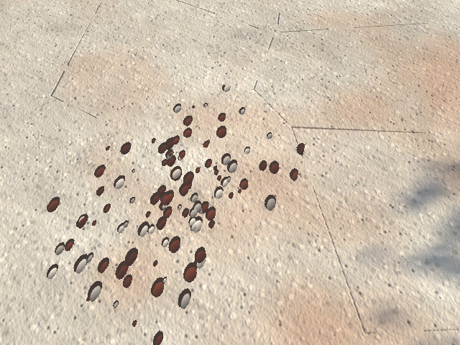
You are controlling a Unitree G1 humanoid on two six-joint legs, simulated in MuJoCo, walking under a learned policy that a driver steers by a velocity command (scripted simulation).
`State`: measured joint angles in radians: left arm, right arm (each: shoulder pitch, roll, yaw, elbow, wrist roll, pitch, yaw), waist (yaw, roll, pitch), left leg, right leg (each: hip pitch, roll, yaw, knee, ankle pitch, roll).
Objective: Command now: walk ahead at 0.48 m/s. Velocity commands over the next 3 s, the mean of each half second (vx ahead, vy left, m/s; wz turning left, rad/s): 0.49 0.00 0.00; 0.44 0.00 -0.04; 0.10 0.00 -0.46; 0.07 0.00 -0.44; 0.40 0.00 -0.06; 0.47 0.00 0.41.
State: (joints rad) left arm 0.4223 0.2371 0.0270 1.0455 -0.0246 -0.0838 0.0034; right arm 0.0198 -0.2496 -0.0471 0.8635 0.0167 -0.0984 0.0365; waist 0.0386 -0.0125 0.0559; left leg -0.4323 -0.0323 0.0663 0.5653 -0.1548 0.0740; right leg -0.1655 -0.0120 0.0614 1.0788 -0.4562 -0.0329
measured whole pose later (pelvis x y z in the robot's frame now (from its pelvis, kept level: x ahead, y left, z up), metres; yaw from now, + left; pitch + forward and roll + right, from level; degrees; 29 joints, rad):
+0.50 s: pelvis +0.30 -0.05 +0.00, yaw +0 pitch +2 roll +1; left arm 0.04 0.25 0.05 0.83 -0.01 -0.11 -0.03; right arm 0.37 -0.27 -0.04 1.03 0.01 -0.06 0.00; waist -0.05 0.01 0.04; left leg -0.09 0.00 -0.01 0.79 -0.49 0.03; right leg -0.49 -0.01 -0.05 0.57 -0.12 -0.05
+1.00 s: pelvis +0.56 -0.02 +0.00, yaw -1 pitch +2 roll -2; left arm 0.38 0.25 0.06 1.00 -0.01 -0.05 0.02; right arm -0.01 -0.24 -0.04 0.86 -0.02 -0.11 0.02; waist 0.07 0.02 0.04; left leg -0.49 0.03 0.01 0.48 0.01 0.04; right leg -0.03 0.02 -0.01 0.51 -0.43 0.00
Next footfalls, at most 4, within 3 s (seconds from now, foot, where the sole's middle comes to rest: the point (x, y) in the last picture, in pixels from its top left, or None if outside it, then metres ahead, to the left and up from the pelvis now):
0.44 right None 0.44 -0.15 -0.76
0.98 left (219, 250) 0.74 0.09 -0.76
1.44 right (297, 278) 0.66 -0.15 -0.76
1.92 left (229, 247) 0.75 0.06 -0.76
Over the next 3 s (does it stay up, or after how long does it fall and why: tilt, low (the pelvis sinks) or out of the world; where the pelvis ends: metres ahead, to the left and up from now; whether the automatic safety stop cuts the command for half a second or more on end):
stays up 1.08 -0.26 0.01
